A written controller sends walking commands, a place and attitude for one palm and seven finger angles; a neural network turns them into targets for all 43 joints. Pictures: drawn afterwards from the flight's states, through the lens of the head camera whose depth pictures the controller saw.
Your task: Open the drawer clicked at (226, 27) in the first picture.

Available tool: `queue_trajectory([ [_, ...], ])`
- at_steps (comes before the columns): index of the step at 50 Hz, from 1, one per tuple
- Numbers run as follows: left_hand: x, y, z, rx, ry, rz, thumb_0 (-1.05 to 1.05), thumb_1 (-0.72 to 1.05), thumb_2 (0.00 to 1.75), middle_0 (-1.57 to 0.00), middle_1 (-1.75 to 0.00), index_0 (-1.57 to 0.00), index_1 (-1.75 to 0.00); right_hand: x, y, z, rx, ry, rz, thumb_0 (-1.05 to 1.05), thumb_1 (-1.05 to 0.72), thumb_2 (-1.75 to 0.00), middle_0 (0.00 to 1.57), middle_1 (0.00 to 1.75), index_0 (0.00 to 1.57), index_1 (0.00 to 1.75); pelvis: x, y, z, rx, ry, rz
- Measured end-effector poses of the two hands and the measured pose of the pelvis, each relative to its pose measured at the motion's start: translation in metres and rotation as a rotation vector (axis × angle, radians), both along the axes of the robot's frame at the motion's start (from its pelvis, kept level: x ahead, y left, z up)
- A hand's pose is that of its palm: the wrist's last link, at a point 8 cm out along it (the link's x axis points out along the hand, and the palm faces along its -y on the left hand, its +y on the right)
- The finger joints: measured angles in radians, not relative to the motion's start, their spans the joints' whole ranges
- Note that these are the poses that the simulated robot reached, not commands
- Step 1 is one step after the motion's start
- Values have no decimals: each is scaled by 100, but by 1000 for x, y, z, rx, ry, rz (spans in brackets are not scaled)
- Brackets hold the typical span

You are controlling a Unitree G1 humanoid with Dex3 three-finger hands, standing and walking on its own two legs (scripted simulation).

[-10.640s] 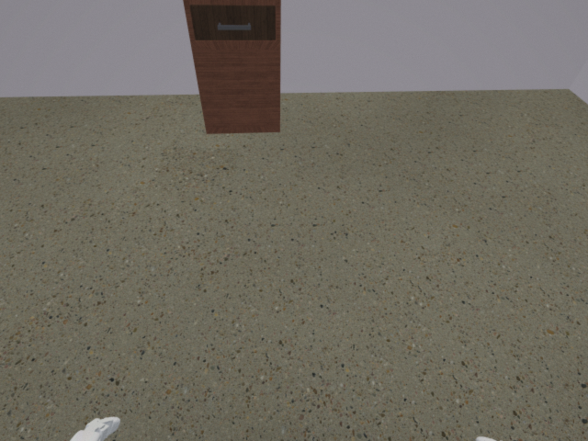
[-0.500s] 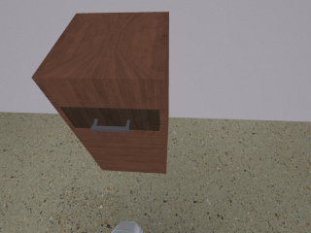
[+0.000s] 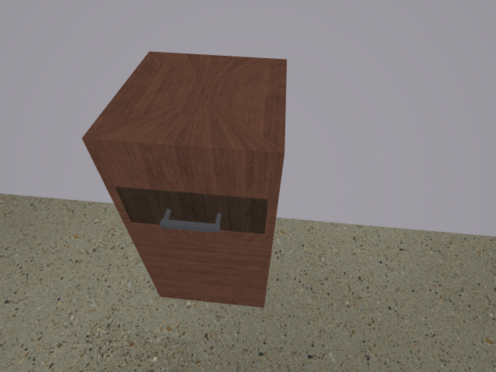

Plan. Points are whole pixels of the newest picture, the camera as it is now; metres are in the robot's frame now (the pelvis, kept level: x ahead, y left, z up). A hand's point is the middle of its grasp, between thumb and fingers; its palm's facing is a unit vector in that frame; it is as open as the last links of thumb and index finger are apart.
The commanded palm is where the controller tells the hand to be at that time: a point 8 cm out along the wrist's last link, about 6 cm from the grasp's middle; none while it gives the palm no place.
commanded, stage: come to a stop and stand still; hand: left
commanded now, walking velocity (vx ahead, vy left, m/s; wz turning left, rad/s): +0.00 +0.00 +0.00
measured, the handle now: (191, 220) +0.50 +0.20 -0.16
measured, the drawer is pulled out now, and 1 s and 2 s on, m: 0.00 0.00 0.00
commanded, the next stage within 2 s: look again from close up in 0.20 s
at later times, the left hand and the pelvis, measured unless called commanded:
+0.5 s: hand out of the picture +0.00 +0.20 -0.18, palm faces -0.02 -0.98 -0.17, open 7.4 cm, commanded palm none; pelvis -0.01 +0.04 -0.01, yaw -2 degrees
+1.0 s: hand out of the picture -0.07 +0.25 -0.18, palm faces +0.00 -0.99 -0.14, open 7.4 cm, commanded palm none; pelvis -0.02 +0.10 +0.00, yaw -2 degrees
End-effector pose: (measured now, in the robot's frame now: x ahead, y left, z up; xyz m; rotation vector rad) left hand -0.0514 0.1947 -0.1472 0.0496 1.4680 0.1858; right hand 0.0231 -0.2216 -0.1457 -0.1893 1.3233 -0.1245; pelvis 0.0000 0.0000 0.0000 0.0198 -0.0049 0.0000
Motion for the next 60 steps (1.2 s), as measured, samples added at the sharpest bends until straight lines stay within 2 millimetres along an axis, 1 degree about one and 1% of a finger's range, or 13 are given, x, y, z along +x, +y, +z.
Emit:
queue_trajectory([
  [7, 18, 8, 3, 8, -12, -27, 1, 91, 90, -20, -30, -20, -30, -49, 19, -1, 36, 142, -25, -1, -92, -90, 20, 30, 20, 30, 2, 4, 2, 2, 6, -1],
  [12, 26, 15, 5, 25, -13, -39, 1, 91, 90, -20, -30, -20, -30, -68, 34, -3, 74, 200, -50, 0, -91, -90, 20, 30, 20, 30, 5, 6, 3, 3, 9, -3],
  [16, 29, 21, 8, 47, -30, -94, 1, 91, 90, -20, -30, -20, -30, -62, 41, -4, 89, 167, -85, 0, -91, -90, 20, 30, 20, 30, -2, 12, 2, -18, 19, -30],
  [18, 29, 26, 7, 41, -28, -121, 1, 91, 90, -20, -30, -20, -30, -60, 39, -3, 65, 138, -102, 2, -93, -90, 20, 30, 20, 30, -5, 18, 2, -22, 12, -37],
  [22, 36, 42, -5, 33, -48, -132, 1, 91, 90, -20, -30, -20, -30, -58, 38, -6, 26, 68, -128, 2, -93, -90, 20, 30, 20, 30, -5, 30, -7, -28, -8, -38],
  [25, 45, 52, -7, 32, -95, -127, 1, 91, 90, -20, -30, -20, -30, -55, 44, -3, 16, 48, -111, 1, -93, -90, 20, 30, 20, 30, -7, 39, -6, -31, -19, -39],
  [29, 48, 68, -7, 36, -131, -122, 1, 92, 90, -20, -30, -20, -30, -51, 56, 0, 10, 25, -85, 1, -92, -90, 20, 30, 20, 30, -12, 50, -5, -35, -23, -37],
  [33, 42, 81, -6, 30, -133, -116, 1, 92, 90, -20, -30, -20, -30, -53, 65, 3, 4, 25, -68, 1, -93, -90, 20, 30, 20, 30, -17, 62, -3, -37, -20, -34],
  [39, 20, 94, -6, 15, -78, -110, 1, 91, 90, -20, -30, -20, -30, -59, 80, 6, 3, 37, -60, 1, -92, -90, 20, 30, 20, 30, -22, 78, -2, -35, -10, -34],
  [45, -3, 102, -6, 0, -14, -98, 1, 91, 90, -20, -30, -20, -30, -64, 92, 9, 0, 53, -60, 0, -91, -90, 20, 30, 20, 30, -24, 89, 0, -33, -2, -34],
  [50, -15, 105, -7, -12, 23, -95, 1, 91, 90, -20, -30, -20, -30, -66, 99, 10, -6, 59, -71, 0, -91, -90, 20, 30, 20, 30, -24, 95, 0, -30, -1, -40],
  [55, -18, 104, -7, -27, 55, -120, 1, 91, 90, -20, -30, -20, -30, -72, 100, 12, -21, 58, -104, 0, -91, -90, 20, 30, 20, 30, -27, 95, 1, -27, 5, -58],
  [60, -4, 101, -7, -35, 27, -134, 1, 91, 90, -20, -30, -20, -30, -86, 93, 17, -38, 73, -128, 0, -91, -90, 20, 30, 20, 30, -31, 90, 4, -38, 6, -63],
])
